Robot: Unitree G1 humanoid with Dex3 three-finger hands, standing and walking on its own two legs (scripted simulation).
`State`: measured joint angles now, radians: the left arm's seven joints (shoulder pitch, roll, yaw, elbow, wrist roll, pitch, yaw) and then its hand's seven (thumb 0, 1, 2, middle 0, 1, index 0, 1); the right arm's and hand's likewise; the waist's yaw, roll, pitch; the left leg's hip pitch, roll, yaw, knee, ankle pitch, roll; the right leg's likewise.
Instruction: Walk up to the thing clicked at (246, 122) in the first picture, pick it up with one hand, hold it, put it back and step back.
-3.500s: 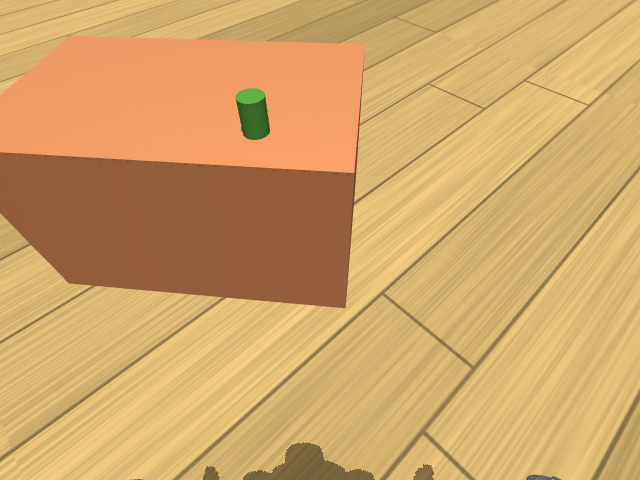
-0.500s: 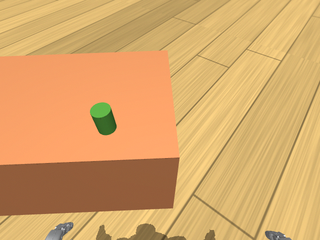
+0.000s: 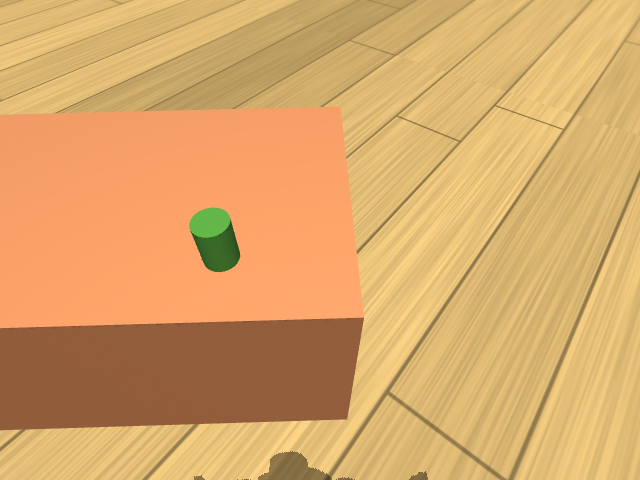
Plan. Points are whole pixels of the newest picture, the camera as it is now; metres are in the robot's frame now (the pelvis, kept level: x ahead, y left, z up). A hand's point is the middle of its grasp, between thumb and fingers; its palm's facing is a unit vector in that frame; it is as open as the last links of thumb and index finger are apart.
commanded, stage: walk up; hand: left
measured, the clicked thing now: (216, 240) +0.51 +0.22 -0.08
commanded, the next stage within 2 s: stand in 0.28 s
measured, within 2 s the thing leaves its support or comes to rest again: neither
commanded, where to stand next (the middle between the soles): +0.07 +0.00 m, yaw +1 degrees
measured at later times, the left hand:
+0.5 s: hand out of the picture +0.08 +0.26 -0.16, palm faces -0.01 -0.94 -0.33, open 7.4 cm
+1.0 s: hand out of the picture +0.09 +0.26 -0.15, palm faces -0.01 -0.94 -0.34, open 7.4 cm
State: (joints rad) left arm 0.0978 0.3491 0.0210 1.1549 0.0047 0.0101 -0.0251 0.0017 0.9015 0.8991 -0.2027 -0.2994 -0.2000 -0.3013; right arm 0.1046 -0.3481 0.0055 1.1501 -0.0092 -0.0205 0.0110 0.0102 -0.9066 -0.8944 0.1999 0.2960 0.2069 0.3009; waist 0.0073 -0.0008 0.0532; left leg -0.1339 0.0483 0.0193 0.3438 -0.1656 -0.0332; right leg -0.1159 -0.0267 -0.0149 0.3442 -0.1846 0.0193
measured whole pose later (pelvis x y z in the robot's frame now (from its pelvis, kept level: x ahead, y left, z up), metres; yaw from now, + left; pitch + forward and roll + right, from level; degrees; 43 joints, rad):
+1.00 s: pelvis +0.02 +0.00 +0.00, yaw +0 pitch -2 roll +0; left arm 0.11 0.35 0.00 1.13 0.00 -0.01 -0.01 0.00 0.90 0.90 -0.20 -0.30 -0.20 -0.30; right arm 0.10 -0.35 0.01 1.14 -0.01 -0.01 0.01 0.01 -0.91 -0.89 0.20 0.30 0.21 0.30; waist 0.00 0.00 0.04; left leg -0.11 0.03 0.02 0.31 -0.17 -0.03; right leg -0.09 -0.04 -0.02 0.32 -0.20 0.03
